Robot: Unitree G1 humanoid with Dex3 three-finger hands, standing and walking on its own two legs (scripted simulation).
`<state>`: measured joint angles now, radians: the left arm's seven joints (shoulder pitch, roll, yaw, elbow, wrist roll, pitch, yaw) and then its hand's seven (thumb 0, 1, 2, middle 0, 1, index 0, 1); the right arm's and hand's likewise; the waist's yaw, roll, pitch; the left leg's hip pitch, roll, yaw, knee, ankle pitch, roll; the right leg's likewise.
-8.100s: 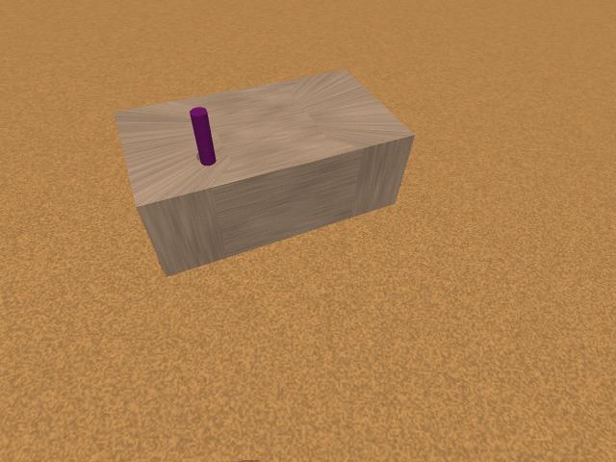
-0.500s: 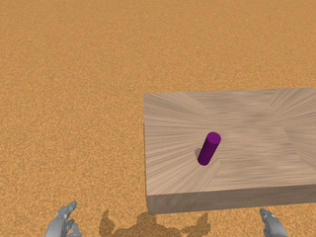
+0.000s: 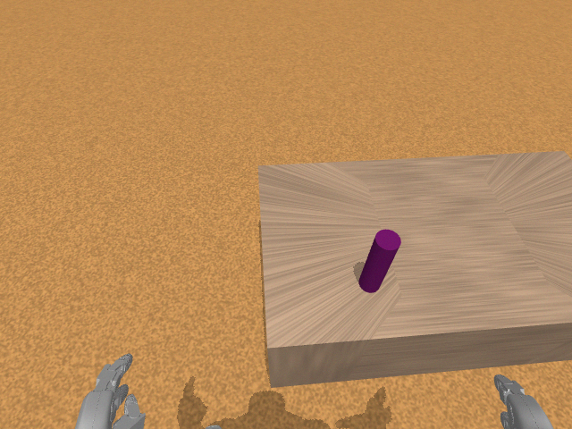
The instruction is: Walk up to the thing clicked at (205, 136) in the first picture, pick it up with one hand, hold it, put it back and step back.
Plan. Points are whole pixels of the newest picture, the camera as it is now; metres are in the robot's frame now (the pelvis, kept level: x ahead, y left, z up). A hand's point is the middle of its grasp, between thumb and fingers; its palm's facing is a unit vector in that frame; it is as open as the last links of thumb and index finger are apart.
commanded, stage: go down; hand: right
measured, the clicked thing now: (377, 263) +0.50 -0.22 -0.24
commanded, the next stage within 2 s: approach in 1.58 s
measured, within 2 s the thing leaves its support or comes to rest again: neither
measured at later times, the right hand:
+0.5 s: hand (517, 320) +0.28 -0.34 -0.02, palm faces +0.20 +0.96 -0.20, open 17.3 cm
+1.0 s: hand (532, 269) +0.35 -0.38 +0.01, palm faces +0.22 +0.97 -0.11, open 17.5 cm
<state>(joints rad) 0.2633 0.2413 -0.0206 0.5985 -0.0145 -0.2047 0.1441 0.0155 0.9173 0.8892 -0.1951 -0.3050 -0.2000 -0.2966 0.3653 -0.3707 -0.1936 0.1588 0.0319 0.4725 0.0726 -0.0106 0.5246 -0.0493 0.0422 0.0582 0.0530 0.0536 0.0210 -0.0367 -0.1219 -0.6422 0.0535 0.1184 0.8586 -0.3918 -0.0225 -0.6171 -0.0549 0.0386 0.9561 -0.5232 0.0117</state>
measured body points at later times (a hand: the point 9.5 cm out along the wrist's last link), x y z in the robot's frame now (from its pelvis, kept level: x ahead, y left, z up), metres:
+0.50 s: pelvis -0.02 +0.00 +0.00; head +0.05 -0.01 +0.44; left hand +0.09 +0.27 -0.09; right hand +0.27 -0.39 +0.00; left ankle +0.02 +0.14 -0.69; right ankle -0.03 -0.12 -0.69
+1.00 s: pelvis -0.02 +0.00 -0.01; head +0.10 -0.03 +0.42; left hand +0.04 +0.29 -0.11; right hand +0.33 -0.43 +0.02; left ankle +0.02 +0.14 -0.69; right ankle -0.03 -0.12 -0.69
